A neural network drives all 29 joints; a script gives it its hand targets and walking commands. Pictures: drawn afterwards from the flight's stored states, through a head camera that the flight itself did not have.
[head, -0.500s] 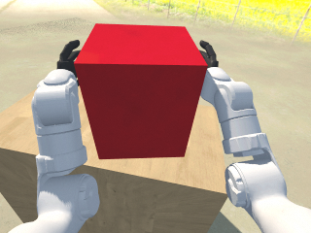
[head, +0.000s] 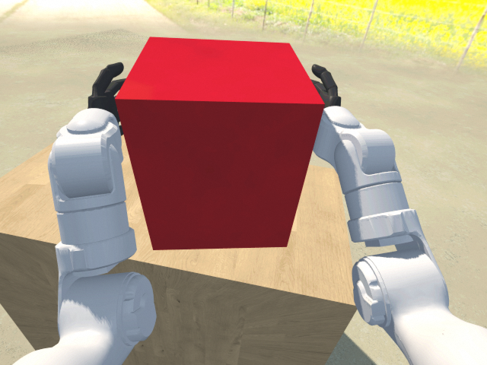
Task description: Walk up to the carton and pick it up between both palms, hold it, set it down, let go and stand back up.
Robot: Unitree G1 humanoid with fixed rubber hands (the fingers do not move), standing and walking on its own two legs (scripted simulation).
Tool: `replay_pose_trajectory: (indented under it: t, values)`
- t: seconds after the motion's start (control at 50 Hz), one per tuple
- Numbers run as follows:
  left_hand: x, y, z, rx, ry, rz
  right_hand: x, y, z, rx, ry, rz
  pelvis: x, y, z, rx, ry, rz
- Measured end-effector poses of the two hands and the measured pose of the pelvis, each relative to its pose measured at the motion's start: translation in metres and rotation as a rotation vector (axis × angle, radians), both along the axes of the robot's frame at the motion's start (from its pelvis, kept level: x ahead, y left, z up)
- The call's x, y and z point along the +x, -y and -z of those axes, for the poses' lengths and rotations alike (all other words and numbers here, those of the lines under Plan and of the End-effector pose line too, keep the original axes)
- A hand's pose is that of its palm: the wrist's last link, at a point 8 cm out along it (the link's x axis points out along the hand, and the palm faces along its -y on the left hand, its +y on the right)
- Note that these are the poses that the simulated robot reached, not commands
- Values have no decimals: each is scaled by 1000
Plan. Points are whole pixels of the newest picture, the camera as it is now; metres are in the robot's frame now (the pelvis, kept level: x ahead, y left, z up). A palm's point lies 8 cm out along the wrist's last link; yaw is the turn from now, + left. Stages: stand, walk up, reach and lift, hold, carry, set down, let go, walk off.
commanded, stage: hold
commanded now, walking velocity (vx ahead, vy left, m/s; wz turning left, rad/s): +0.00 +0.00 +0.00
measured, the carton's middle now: (221, 146) +0.38 +0.01 +0.25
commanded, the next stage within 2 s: set down in 0.24 s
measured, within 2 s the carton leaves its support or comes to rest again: neither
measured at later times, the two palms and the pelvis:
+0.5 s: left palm (105, 109) +0.36 +0.16 +0.31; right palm (327, 110) +0.37 -0.14 +0.32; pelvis +0.00 +0.00 +0.00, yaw +0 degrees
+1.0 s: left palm (133, 153) +0.39 +0.15 +0.23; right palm (316, 167) +0.38 -0.16 +0.21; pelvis +0.02 +0.01 +0.00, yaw +1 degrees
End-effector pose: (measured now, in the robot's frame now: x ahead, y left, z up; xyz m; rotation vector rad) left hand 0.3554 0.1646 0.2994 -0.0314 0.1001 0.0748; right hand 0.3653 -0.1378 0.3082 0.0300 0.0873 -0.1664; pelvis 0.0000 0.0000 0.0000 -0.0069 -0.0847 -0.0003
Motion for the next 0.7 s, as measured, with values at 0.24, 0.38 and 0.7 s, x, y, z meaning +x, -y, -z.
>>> replay_pose_trajectory:
  t: [0.24,0.38,0.7]
  values:
    - [0,-1,0,5,-1,2,0,-1,0,3,-2,2,-1,-2,0,0,0,2]
    - [0,0,-2,4,20,3,-1,0,-2,10,19,5,-2,-2,0,-1,3,1]
    - [34,5,20,31,98,47,22,5,44,5,108,38,2,3,-1,4,48,-23]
